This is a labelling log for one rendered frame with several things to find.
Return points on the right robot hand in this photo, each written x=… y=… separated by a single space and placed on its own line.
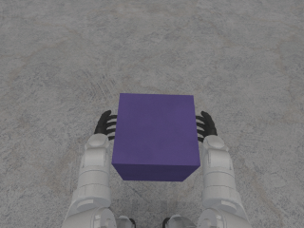
x=208 y=126

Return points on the robot right forearm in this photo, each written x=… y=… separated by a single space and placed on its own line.
x=219 y=183

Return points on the right robot thigh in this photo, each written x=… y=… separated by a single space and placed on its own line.
x=180 y=222

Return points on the carton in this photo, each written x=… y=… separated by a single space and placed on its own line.
x=156 y=137

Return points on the robot left upper arm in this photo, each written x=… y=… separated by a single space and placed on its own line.
x=97 y=217

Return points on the robot right upper arm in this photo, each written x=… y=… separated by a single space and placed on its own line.
x=214 y=217

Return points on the robot right shin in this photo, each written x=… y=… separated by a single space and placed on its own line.
x=174 y=216

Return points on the left robot hand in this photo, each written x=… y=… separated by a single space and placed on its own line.
x=103 y=124

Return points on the robot left forearm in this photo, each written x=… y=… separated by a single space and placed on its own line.
x=93 y=179

